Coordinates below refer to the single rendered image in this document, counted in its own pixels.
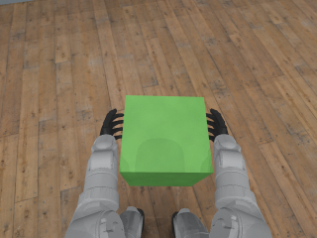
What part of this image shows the left robot hand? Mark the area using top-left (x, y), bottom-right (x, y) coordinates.
top-left (99, 108), bottom-right (124, 140)

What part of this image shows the right robot upper arm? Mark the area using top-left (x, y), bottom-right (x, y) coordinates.
top-left (209, 206), bottom-right (272, 238)

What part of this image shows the right robot hand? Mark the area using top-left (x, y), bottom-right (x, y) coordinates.
top-left (206, 108), bottom-right (229, 143)

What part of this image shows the left robot forearm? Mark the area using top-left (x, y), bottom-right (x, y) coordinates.
top-left (68, 134), bottom-right (119, 226)

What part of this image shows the right robot forearm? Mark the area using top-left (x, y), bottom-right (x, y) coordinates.
top-left (213, 134), bottom-right (266, 223)

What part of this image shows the robot left thigh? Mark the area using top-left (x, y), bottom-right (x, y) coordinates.
top-left (119, 210), bottom-right (144, 238)

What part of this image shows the robot thigh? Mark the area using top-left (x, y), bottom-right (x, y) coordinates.
top-left (119, 210), bottom-right (144, 238)
top-left (173, 212), bottom-right (209, 238)

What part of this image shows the left robot upper arm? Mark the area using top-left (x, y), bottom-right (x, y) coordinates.
top-left (64, 209), bottom-right (126, 238)

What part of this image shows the carton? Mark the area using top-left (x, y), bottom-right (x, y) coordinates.
top-left (119, 95), bottom-right (213, 186)

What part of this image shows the robot right thigh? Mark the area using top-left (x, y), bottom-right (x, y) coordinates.
top-left (173, 212), bottom-right (209, 238)

